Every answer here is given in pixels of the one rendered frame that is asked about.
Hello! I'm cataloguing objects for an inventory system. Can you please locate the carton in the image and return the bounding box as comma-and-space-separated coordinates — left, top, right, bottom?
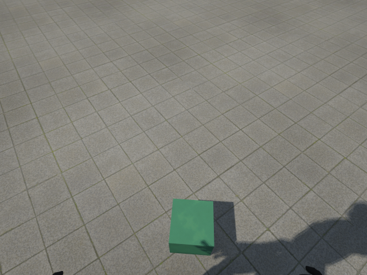
169, 199, 214, 256

